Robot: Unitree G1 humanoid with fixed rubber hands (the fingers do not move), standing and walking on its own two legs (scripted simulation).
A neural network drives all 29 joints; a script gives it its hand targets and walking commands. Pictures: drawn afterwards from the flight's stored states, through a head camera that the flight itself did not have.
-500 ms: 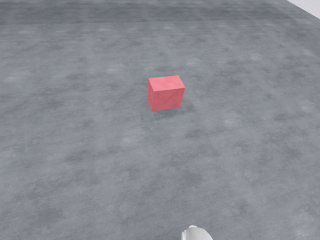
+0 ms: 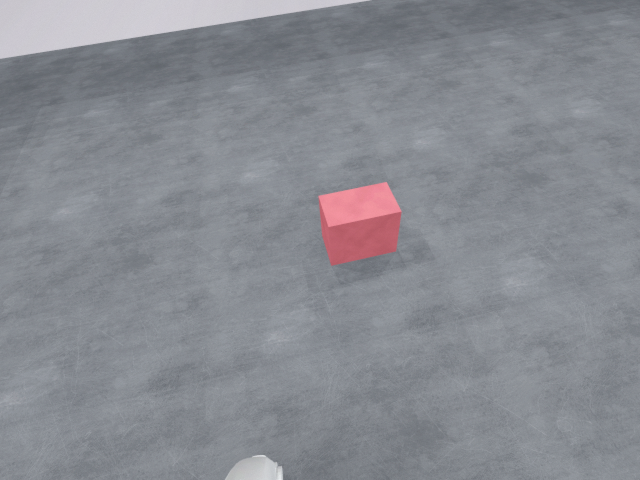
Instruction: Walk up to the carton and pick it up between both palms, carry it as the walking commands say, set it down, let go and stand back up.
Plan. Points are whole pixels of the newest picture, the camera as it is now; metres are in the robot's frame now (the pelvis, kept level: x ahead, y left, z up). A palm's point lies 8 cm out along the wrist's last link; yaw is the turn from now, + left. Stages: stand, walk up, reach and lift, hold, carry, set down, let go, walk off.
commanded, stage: walk up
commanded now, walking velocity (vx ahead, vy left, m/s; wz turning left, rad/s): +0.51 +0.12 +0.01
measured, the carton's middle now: (358, 224) +1.10 -0.06 -0.67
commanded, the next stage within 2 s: none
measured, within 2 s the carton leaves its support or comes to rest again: neither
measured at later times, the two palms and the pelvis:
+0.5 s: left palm (150, 381) +0.29 +0.32 -0.15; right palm (483, 411) +0.24 -0.20 -0.11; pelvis +0.25 +0.06 +0.00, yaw +0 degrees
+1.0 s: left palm (227, 263) +0.51 +0.22 -0.12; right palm (497, 290) +0.47 -0.29 -0.16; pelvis +0.46 -0.04 -0.01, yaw +0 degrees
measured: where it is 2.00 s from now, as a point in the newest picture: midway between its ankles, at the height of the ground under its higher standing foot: (359, 370)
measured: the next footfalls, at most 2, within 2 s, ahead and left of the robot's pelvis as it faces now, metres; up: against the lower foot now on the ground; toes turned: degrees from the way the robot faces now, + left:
left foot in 0.28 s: +0.31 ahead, +0.17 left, +0.00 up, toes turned +9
right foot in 0.80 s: +0.55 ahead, -0.14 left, +0.00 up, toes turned -8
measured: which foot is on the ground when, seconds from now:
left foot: up 0.00-0.26, down 0.28-0.80, up 0.82-1.00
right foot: down 0.00-0.30, up 0.32-0.78, down 0.80-1.00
